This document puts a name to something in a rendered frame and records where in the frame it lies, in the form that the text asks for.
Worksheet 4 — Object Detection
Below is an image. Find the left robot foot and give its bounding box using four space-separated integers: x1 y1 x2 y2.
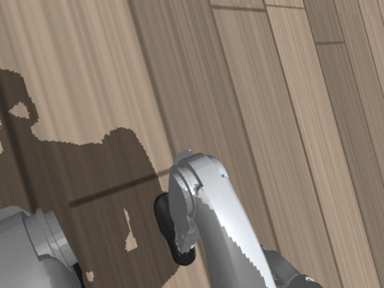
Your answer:
73 262 85 288

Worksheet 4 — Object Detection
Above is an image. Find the right robot arm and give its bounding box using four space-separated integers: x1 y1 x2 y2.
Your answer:
288 274 323 288

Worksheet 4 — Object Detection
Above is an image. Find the right robot foot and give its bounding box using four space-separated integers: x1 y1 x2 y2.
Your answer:
154 193 196 266

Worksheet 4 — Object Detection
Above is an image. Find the right robot hand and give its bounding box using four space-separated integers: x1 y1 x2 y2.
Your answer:
260 244 301 288

